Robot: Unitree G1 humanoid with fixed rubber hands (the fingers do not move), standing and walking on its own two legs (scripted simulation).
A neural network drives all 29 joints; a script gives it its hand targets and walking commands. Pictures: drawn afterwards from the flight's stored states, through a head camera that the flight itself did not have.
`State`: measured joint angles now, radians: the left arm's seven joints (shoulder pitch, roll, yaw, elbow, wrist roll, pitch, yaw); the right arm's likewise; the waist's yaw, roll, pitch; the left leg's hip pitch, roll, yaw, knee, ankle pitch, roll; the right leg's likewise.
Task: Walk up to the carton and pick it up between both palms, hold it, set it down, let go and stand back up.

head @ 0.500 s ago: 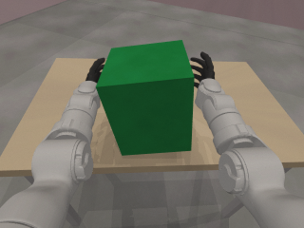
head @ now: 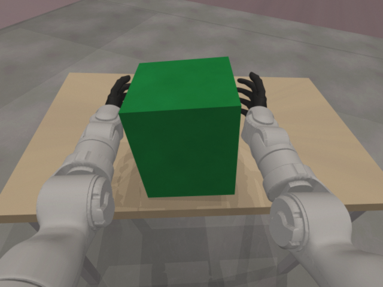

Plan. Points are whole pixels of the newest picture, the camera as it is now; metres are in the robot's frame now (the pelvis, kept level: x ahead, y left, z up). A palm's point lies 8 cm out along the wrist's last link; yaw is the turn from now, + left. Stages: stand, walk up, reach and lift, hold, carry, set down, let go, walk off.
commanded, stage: set down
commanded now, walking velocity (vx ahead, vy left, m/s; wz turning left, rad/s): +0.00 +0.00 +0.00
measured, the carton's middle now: (187, 129) +0.44 +0.02 +0.11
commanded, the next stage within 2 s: none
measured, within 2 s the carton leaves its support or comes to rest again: rests again in 0.76 s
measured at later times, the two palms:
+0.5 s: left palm (115, 111) +0.45 +0.18 +0.15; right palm (254, 114) +0.42 -0.11 +0.17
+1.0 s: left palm (122, 113) +0.46 +0.17 +0.14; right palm (260, 124) +0.42 -0.13 +0.15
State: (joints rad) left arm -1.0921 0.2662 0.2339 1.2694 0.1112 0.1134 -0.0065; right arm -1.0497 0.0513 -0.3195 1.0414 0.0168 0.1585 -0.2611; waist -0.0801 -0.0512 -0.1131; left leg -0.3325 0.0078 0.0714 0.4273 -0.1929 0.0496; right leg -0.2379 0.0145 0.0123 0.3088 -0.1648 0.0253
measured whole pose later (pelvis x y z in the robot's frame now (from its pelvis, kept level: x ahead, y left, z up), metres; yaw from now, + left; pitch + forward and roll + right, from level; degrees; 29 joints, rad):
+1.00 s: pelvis +0.00 +0.00 +0.00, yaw +0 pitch +5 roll -2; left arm -1.09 0.23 0.40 1.29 0.13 0.00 -0.08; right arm -0.97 0.13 -0.55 0.94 -0.23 0.10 -0.17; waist -0.09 -0.06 -0.08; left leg -0.33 0.01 0.07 0.43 -0.19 0.05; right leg -0.24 0.01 0.01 0.31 -0.16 0.03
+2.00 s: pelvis -0.01 +0.01 +0.00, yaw +0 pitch +5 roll -3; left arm -0.91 0.31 0.14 0.92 -0.01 0.27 -0.03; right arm -0.77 0.07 -0.16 0.80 0.07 0.07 -0.27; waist -0.09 -0.04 -0.03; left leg -0.34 0.01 0.07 0.47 -0.21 0.06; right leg -0.24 0.01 0.01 0.33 -0.17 0.03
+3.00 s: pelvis -0.05 +0.01 +0.00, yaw +0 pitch -2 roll -3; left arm -0.27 0.38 0.09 0.13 -0.12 0.53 -0.08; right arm -0.14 0.05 -0.06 0.01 0.13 0.38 -0.28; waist -0.02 -0.04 -0.01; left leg -0.28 0.01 0.07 0.47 -0.16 0.06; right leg -0.18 0.01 0.01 0.33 -0.12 0.03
